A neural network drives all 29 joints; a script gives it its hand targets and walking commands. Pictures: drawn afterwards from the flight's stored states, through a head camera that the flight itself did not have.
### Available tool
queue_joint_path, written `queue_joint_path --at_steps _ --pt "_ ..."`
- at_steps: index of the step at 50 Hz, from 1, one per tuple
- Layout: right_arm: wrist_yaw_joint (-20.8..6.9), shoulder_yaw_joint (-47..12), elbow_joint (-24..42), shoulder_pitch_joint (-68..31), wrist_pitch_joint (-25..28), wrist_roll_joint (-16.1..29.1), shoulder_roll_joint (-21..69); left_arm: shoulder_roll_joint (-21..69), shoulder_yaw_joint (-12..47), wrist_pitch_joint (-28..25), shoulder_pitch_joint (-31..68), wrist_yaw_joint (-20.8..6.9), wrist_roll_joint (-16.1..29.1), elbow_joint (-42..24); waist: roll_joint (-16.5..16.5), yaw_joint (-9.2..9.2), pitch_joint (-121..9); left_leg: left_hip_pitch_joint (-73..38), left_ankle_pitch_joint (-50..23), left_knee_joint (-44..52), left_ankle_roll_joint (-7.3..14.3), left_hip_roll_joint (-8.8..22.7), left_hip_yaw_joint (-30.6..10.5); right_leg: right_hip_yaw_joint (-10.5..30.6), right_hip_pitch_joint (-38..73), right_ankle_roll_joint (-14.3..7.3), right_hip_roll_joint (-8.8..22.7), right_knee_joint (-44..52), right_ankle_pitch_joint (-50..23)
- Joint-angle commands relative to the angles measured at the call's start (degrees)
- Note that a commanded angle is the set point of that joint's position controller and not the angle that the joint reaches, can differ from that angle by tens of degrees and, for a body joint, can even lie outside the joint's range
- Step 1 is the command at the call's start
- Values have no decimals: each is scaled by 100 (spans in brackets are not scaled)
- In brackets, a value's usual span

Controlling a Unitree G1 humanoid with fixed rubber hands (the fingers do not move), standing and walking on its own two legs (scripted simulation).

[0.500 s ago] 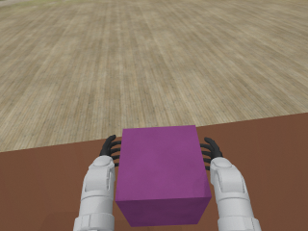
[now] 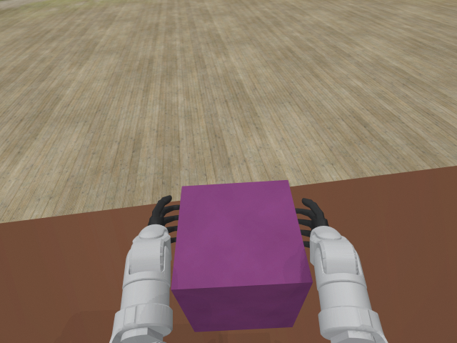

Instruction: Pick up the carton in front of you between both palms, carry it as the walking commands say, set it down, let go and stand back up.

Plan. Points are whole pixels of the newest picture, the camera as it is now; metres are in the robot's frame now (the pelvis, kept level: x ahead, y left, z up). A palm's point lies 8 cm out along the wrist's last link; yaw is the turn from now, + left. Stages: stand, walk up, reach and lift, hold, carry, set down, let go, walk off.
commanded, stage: hold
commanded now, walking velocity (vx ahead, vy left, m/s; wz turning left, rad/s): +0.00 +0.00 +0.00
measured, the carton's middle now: (239, 259) +0.30 +0.00 -0.03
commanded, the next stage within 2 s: carry in 0.56 s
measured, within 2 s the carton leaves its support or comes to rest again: neither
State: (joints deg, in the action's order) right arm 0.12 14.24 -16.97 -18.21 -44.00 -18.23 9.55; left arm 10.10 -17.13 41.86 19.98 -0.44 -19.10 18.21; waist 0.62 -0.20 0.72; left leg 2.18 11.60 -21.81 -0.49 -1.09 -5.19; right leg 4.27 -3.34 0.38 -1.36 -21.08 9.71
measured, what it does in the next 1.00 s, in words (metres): walks ahead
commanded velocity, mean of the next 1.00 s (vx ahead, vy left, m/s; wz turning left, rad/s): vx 0.24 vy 0.00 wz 0.00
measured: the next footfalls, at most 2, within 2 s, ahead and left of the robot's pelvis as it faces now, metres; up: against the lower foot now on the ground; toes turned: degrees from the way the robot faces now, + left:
right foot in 1.06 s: +0.26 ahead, -0.09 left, +0.00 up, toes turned -8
left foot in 1.50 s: +0.57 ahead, +0.16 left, +0.00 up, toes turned +16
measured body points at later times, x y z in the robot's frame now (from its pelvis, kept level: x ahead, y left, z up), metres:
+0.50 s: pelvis +0.01 +0.00 +0.00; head -0.04 +0.00 +0.45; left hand +0.31 +0.16 +0.05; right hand +0.30 -0.15 +0.04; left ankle +0.02 +0.13 -0.74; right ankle +0.03 -0.12 -0.74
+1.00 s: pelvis +0.12 +0.02 +0.00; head +0.10 +0.02 +0.45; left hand +0.39 +0.18 +0.10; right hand +0.39 -0.13 +0.10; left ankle +0.02 +0.12 -0.74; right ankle +0.17 -0.10 -0.72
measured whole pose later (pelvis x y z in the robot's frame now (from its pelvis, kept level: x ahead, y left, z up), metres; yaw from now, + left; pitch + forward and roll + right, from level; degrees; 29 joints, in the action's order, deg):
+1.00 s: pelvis +0.12 +0.02 +0.00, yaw +1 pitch +6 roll -2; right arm 5.6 2.9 22.2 -4.2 -63.4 -6.2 7.3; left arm 7.3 -4.2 62.0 4.8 5.8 -5.5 -22.2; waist 1.7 0.4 -9.5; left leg 5.9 16.3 -16.2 0.6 2.4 1.4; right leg -8.3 -27.4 0.7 1.1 -33.5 16.8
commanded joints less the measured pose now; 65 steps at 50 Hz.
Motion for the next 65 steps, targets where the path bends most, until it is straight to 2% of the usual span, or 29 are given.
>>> queue_joint_path --at_steps 1,14,27,28,30,31,33,34,36,37,38,39,40,41,42,43,45,47,50,52,53,54,55,56,57,58,59,61,65 --pt "-1468 -2993 311 -3153 287 1687 5373 5320 2998 -66 2631 -1565 1587 152 -63 -2 -1231 243 -446 467 69 -361 149 -41 596 4 -323 329 -453" --pt "-1403 -3156 727 -2708 233 1766 5238 5259 3183 11 2150 -1470 1676 -258 -22 -8 -1282 7 -1068 468 19 -381 95 -7 690 5 -377 331 -966" --pt "-1399 -3203 836 -2684 229 1773 5154 5263 3238 32 2086 -1429 1716 -338 -7 -15 -1227 22 -985 461 9 -372 76 -11 589 -21 -396 303 -790" --pt "-1398 -3323 724 -2876 218 1829 5230 5297 3363 46 2303 -1424 1796 -321 -267 8 -1071 862 180 73 96 601 80 -51 -177 -50 677 -21 276" --pt "-1393 -3475 986 -3005 226 1986 5243 5347 3508 63 2244 -1388 1895 -461 -348 -4 -1018 1416 2442 96 79 361 13 331 -715 -132 718 501 2949" --pt "-1382 -3627 1154 -3128 208 2088 5322 5438 3634 86 2345 -1356 1957 -650 -451 -6 -947 1791 2750 -165 49 258 103 538 -722 -227 813 611 3487" --pt "-1339 -3921 1529 -3212 108 2305 5411 5517 3874 181 2241 -1247 2091 -994 -857 -49 -1334 1794 1285 -1240 -33 18 690 1106 -579 -532 1303 884 2931" --pt "-1312 -4091 1723 -3207 25 2445 5411 5503 4020 263 2103 -1168 2162 -1189 -949 -36 -1546 1669 1023 -1288 -24 70 803 1190 -647 -671 1453 898 2588" --pt "-1229 -4449 2157 -3162 -205 2680 5404 5427 4340 499 1948 -994 2300 -1775 -739 2 -1878 815 1027 -347 86 64 934 690 -1119 -661 1276 563 2486" --pt "-1179 -4558 2387 -3144 -331 2748 5363 5383 4471 632 1995 -924 2375 -2123 -477 36 -1918 352 1282 115 149 184 744 279 -1546 -513 1010 126 2644" --pt "-1095 -4605 2538 -2851 -473 2767 5305 5368 4674 795 2083 -868 2494 -2497 517 95 -1779 161 2365 716 403 987 -606 -434 -2222 -209 532 -981 2466" --pt "-1006 -4588 2693 -2626 -621 2740 5234 5340 4813 949 2174 -812 2604 -2732 1407 184 -1441 -397 2984 1381 816 1859 -2052 -1002 -3425 2 117 -2212 1932" --pt "-899 -4582 2835 -2376 -766 2716 5163 5262 4964 1098 2186 -756 2704 -2948 1251 175 -1179 -566 2469 1516 1120 2238 -2611 -789 -4037 -41 355 -2585 1764" --pt "-788 -4568 3106 -2225 -905 2703 5041 5225 5106 1237 2088 -704 2850 -3122 899 161 -1268 -677 1632 1404 1213 2236 -2404 -681 -4124 -49 484 -2658 1678" --pt "-687 -4580 3373 -2137 -1039 2712 4952 5156 5181 1356 1962 -650 2954 -3264 651 160 -1481 -932 940 1257 1152 2128 -1931 -705 -4129 -39 530 -2570 1570" --pt "-593 -4634 3612 -1882 -1186 2764 4883 5140 5280 1495 1687 -584 3057 -3402 598 166 -1629 -1127 297 1146 1045 1919 -1415 -853 -4063 -14 473 -2383 1355" --pt "-436 -4684 4047 -1483 -1460 2806 4743 5006 5298 1739 1229 -435 3125 -3749 793 166 -1831 -1129 -680 950 898 1586 -694 -1114 -3656 32 309 -1935 1037" --pt "-316 -4690 4377 -1049 -1723 2871 4608 4871 5262 1978 808 -267 3121 -4102 905 172 -1816 -981 -986 875 877 1491 -365 -1289 -3340 41 212 -1472 865" --pt "-174 -4707 4821 -640 -2060 2992 4484 4685 5130 2305 329 -57 3089 -4598 952 183 -1649 -386 -971 713 798 1419 12 -1578 -2503 47 118 -635 359" --pt "-89 -4754 5142 -480 -2238 3101 4444 4619 4998 2474 30 49 3092 -4891 567 104 -1823 712 -1099 -119 552 1193 534 -1874 -571 -9 -36 11 -140" --pt "-28 -4749 5262 -551 -2315 3149 4297 4489 4906 2544 42 121 3080 -4997 321 55 -2061 1511 -998 -812 386 1064 756 -1540 591 -119 317 -71 41" --pt "46 -4714 5373 -713 -2412 3225 4086 4238 4751 2616 -49 218 3023 -5006 -568 -90 -2355 2603 249 -2304 135 731 1102 222 1544 -504 1543 388 1500" --pt "127 -4734 5544 -923 -2505 3295 3894 4027 4621 2650 -15 326 2949 -4922 -1653 -117 -2182 4203 1727 -3566 18 143 1280 2418 2098 -1222 2814 924 2055" --pt "186 -4775 5572 -1050 -2554 3401 3792 3999 4526 2669 73 417 2951 -4996 -1219 -112 -1958 4439 1766 -4368 162 499 738 2697 1627 -1511 2967 999 1870" --pt "226 -4730 5538 -1063 -2569 3470 3811 4013 4498 2684 146 481 2984 -5093 -819 -100 -1764 4454 1606 -4592 230 749 621 2272 1132 -1449 2755 1015 1554" --pt "266 -4670 5434 -1034 -2560 3460 3893 4057 4527 2696 298 523 3035 -5193 -407 -88 -1693 4354 1196 -4521 228 934 579 1716 783 -1284 2547 1126 1504" --pt "305 -4579 5309 -968 -2548 3426 3967 4113 4571 2704 433 550 3100 -5225 -266 -82 -1646 4183 870 -4213 184 1030 599 1279 489 -1104 2395 1293 1514" --pt "394 -4413 5116 -723 -2511 3249 3992 4090 4666 2709 468 561 3221 -5230 -406 -56 -1544 3774 448 -3434 57 933 849 369 142 -882 2072 1413 951" --pt "527 -4262 4853 -259 -2460 2917 3936 3950 4787 2705 255 499 3318 -5129 -597 -66 -1286 3505 -258 -2004 -71 723 1267 -460 151 -798 1744 1487 198"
